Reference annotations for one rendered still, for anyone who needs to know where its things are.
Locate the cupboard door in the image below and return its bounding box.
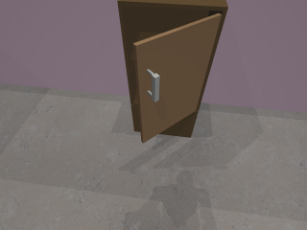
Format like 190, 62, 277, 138
132, 13, 222, 144

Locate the handle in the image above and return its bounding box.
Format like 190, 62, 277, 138
147, 69, 160, 102

